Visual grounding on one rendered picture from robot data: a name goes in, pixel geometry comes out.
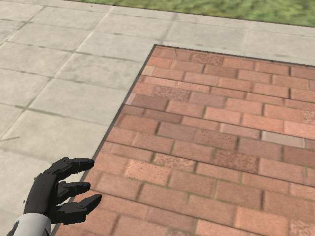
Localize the robot left hand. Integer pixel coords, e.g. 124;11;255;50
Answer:
23;156;102;225

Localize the robot left forearm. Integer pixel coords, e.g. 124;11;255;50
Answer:
7;212;51;236

